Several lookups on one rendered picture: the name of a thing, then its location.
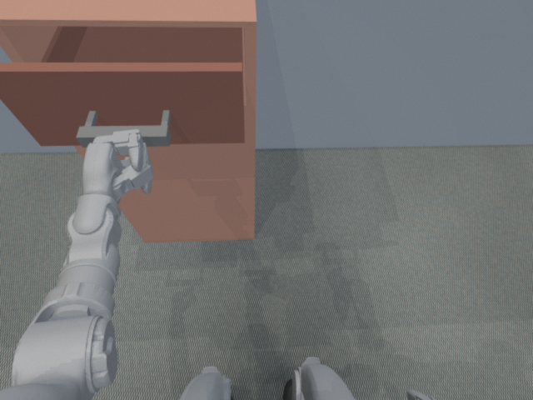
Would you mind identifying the right robot thigh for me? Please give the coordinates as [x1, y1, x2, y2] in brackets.
[292, 363, 356, 400]

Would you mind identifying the left robot upper arm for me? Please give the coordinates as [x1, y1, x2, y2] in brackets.
[0, 315, 118, 400]

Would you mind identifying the handle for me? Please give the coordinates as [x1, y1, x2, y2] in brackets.
[76, 110, 171, 148]

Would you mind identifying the cabinet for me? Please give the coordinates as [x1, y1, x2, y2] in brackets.
[0, 0, 257, 243]

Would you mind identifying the drawer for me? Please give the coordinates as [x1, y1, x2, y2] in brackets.
[0, 26, 245, 146]

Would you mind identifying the left robot forearm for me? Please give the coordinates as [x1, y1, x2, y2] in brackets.
[11, 193, 122, 387]

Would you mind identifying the robot left shin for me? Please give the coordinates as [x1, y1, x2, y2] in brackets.
[202, 367, 219, 374]

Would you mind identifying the left robot hand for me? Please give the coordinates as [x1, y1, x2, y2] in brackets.
[82, 129, 154, 204]

